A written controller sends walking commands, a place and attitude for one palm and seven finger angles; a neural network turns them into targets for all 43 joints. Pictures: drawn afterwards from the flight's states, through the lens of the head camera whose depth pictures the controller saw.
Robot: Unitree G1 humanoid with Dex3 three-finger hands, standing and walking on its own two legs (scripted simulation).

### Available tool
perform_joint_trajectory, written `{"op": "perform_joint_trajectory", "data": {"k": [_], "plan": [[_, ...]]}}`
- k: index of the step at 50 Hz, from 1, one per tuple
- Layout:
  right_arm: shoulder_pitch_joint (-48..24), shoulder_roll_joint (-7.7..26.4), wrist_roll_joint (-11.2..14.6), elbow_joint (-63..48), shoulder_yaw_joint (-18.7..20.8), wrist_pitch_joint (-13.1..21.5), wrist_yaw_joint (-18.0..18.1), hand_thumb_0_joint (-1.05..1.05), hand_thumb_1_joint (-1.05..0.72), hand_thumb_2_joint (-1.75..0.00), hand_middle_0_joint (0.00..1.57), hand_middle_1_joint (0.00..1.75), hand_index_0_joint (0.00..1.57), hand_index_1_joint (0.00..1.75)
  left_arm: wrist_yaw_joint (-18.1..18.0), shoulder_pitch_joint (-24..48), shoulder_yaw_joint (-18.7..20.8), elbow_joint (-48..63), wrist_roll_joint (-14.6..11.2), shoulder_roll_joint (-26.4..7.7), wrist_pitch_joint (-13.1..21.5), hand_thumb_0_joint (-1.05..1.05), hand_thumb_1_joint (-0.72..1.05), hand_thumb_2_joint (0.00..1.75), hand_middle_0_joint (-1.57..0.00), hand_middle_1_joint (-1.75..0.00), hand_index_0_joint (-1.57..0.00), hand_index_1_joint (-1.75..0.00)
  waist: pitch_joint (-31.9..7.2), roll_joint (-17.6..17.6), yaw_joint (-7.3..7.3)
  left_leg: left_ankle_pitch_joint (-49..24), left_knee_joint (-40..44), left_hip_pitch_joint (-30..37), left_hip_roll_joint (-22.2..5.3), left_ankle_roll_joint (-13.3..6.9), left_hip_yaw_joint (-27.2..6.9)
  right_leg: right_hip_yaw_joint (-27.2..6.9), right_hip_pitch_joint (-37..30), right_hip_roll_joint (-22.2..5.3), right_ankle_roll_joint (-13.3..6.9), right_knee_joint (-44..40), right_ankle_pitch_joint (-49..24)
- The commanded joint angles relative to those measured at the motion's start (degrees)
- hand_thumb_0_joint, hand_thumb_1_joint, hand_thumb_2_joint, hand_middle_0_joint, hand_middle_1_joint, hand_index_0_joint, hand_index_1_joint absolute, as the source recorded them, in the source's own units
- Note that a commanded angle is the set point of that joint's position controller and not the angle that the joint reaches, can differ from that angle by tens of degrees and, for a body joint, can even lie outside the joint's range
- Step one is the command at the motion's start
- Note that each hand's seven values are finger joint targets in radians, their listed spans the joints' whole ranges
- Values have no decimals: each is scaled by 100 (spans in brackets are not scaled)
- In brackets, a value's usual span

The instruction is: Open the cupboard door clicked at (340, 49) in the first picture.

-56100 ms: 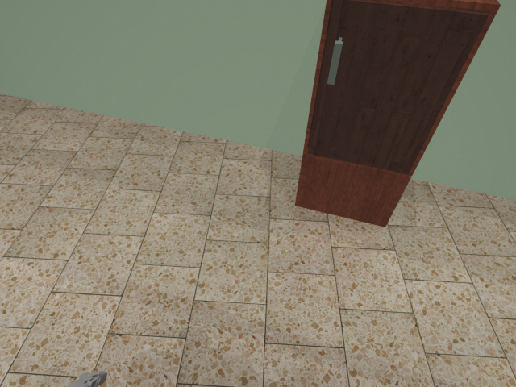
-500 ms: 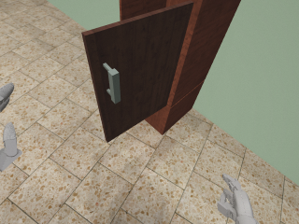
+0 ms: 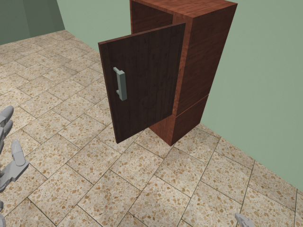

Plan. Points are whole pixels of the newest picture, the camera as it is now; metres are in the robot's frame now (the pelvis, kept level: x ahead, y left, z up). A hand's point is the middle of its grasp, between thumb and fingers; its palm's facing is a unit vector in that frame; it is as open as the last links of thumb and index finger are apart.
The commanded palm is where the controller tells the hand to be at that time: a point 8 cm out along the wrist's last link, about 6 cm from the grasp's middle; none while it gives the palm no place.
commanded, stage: stop stepping back and stand still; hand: left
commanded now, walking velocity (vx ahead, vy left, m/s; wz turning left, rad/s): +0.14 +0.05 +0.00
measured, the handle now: (119, 83) +0.65 +0.17 +0.02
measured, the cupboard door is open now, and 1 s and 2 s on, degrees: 84 84 84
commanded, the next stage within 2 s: let the arm hang, fingers relaxed in 0.58 s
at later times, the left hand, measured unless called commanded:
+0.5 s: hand (8, 187) +0.16 +0.27 +0.14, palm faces +0.42 -0.80 -0.44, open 7.4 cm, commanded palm +0.10 +0.32 +0.17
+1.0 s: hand out of the picture +0.02 +0.19 -0.18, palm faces +0.09 -0.98 -0.17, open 7.0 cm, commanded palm none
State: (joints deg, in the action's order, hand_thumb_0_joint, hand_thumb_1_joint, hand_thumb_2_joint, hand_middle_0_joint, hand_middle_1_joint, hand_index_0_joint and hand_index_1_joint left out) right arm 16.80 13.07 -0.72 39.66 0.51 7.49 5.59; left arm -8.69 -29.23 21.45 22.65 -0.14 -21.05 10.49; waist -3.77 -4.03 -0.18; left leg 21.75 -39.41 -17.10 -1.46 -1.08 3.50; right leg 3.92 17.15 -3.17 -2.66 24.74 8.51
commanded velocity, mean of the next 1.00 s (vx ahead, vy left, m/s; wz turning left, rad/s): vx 0.04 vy -0.01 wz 0.00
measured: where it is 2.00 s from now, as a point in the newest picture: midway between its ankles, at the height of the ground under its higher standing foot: outside the picture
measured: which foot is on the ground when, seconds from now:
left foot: up 0.00-0.04, down 0.06-0.24, up 0.26-0.46, down 0.48-1.00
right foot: down 0.00-1.00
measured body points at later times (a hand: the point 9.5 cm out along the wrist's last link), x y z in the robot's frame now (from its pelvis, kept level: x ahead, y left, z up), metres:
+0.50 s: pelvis -0.03 +0.02 -0.02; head -0.04 +0.03 +0.43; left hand +0.13 +0.31 +0.17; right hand +0.12 -0.22 -0.09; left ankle -0.01 +0.14 -0.75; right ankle +0.02 -0.07 -0.74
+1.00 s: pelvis -0.04 +0.01 -0.01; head -0.03 +0.02 +0.43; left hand +0.01 +0.24 -0.16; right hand +0.03 -0.24 -0.15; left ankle -0.01 +0.14 -0.75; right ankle +0.00 -0.08 -0.75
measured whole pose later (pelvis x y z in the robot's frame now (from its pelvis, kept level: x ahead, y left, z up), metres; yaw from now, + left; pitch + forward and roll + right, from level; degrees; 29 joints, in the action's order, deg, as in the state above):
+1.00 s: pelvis -0.04 +0.01 -0.01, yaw +5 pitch -1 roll +0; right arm 13.3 13.1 -1.5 54.0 -0.2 -1.1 -0.2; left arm -0.6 -15.2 0.7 -47.7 0.6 -9.7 -2.5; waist 3.3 -1.5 -1.3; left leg 12.9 -31.1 -16.8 -0.6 0.3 0.7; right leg 5.4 16.7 -0.8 -2.0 31.6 13.7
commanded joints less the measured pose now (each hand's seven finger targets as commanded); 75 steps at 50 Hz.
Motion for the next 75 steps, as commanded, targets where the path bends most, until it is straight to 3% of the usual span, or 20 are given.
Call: {"op": "perform_joint_trajectory", "data": {"k": [1,4,7,9,11,12,13,16,19,22,24,25,29,33,34,37,41,48,59,75], "plan": [[-539,573,-55,-1087,217,407,49,0,-90,-90,20,30,20,30,-179,27,833,1591,-5,-1302,378,0,90,90,-20,-30,-20,-30,-133,-142,-40,269,1951,426,124,-230,153,-1240,-548,-807,-60,-855,2307],[-660,780,-31,-1315,271,392,0,0,-90,-90,20,30,20,30,-199,75,1095,2125,-27,-1440,577,0,90,90,-20,-30,-20,-30,-72,1734,-12,-70,2417,516,-1099,-626,-1512,-129,-69,208,244,1280,926],[-775,597,22,-1165,218,422,-37,0,-90,-90,20,30,20,30,-178,20,1140,1914,26,-1470,547,0,90,90,-20,-30,-20,-30,575,2119,-47,538,2778,-236,-1295,-687,-1360,127,230,242,288,1839,1621],[-744,652,31,-1095,172,429,-11,0,-90,-90,20,30,20,30,-184,137,1053,1477,25,-1374,512,0,90,90,-20,-30,-20,-30,937,1563,-65,-7,2132,-614,-1182,-575,-952,133,-241,212,254,885,1168],[-780,686,29,-1044,235,415,-13,0,-90,-90,20,30,20,30,-138,338,936,1080,25,-1337,500,0,90,90,-20,-30,-20,-30,824,242,-33,-286,684,-1089,-496,-288,-355,-1015,-932,-204,-66,-107,637],[-724,626,72,-1070,275,364,-53,0,-90,-90,20,30,20,30,-117,238,1035,880,-13,-1492,442,0,90,90,-20,-30,-20,-30,467,-1000,-26,291,-691,-1472,96,-64,100,-2658,-1071,-1185,-513,-780,819],[-744,658,99,-1028,348,336,-90,0,-90,-90,20,30,20,30,-58,593,924,1009,-62,-1387,461,0,90,90,-20,-30,-20,-30,205,-1058,29,778,-1964,-1366,145,-23,-155,-3251,-740,-1688,-707,-1395,1835],[-683,536,45,-952,223,239,-153,0,-90,-90,20,30,20,30,46,432,768,927,-87,-1173,442,0,90,90,-20,-30,-20,-30,433,-218,-77,104,-2037,-1030,-184,5,-287,-2291,145,-1421,-687,-1417,2341],[-852,413,11,-1057,96,275,-87,0,-90,-90,20,30,20,30,19,404,787,1391,-84,-1237,491,0,90,90,-20,-30,-20,-30,266,-563,-24,-46,-358,220,-185,-68,4,-1241,733,-1081,-481,-1354,2247],[-714,489,-90,-1121,72,364,32,0,-90,-90,20,30,20,30,-65,374,820,1914,-60,-1294,517,0,90,90,-20,-30,-20,-30,223,666,-79,12,1517,964,-59,-122,-44,-1000,712,-646,-177,-741,2681],[-783,634,-105,-1307,95,407,-3,0,-90,-90,20,30,20,30,-148,595,924,2416,-23,-1329,636,0,90,90,-20,-30,-20,-30,329,2442,42,1671,3008,441,-1397,-619,-2150,-361,748,204,208,1196,1904],[-824,517,-58,-1365,107,431,-9,0,-90,-90,20,30,20,30,-193,578,1033,2389,29,-1525,633,0,90,90,-20,-30,-20,-30,321,2304,40,1319,3192,44,-1787,-797,-2421,-239,435,204,289,1918,1607],[-751,521,44,-1198,123,463,-56,0,-90,-90,20,30,20,30,-129,92,1049,1663,9,-1349,478,0,90,90,-20,-30,-20,-30,209,1358,35,-1592,1996,117,-1055,-429,-884,-135,-441,192,360,607,768],[-796,541,67,-1195,172,428,-126,0,-90,-90,20,30,20,30,-6,127,896,1298,-93,-1226,497,0,90,90,-20,-30,-20,-30,92,394,-124,-1570,1216,101,-302,43,-321,-1021,-693,-401,74,-62,-1416],[-826,1443,129,135,505,406,-583,0,-90,-90,20,30,20,30,832,372,-1390,-2925,340,-424,-489,0,90,90,-20,-30,-20,-30,-18,411,-288,-2533,139,-147,-348,-32,-420,-843,-221,-838,-87,753,-2410],[-286,867,88,170,378,-179,-559,0,-90,-90,20,30,20,30,865,623,-1435,-3332,240,80,-1011,0,90,90,-20,-30,-20,-30,-533,-90,-189,-2388,435,195,-481,-34,-627,-574,27,-551,-74,688,-833],[-632,922,-50,230,211,-502,-560,0,-90,-90,20,30,20,30,858,1292,-1573,-4495,237,-192,-1019,0,90,90,-20,-30,-20,-30,66,-916,-54,-1604,789,-254,-334,-181,-824,-686,-77,-501,-55,191,100],[-737,695,-108,981,41,-744,-557,0,-90,-90,20,30,20,30,804,1483,-1897,-6659,121,-89,-1059,0,90,90,-20,-30,-20,-30,480,1232,39,-474,1849,-232,-306,-82,-895,-779,-385,-283,-17,-290,1137],[73,563,-67,1912,131,-832,-469,0,-90,-90,20,30,20,30,779,1537,-1878,-8079,87,-40,-998,0,90,90,-20,-30,-20,-30,741,383,-63,-359,1862,273,-309,-80,-741,-670,-46,-373,-134,-949,1640],[-196,628,-53,2281,155,-743,-454,0,-90,-90,20,30,20,30,741,1682,-1868,-8548,92,-79,-964,0,90,90,-20,-30,-20,-30,767,560,42,-679,2284,319,-429,-98,-828,-569,-455,-313,-49,-674,921]]}}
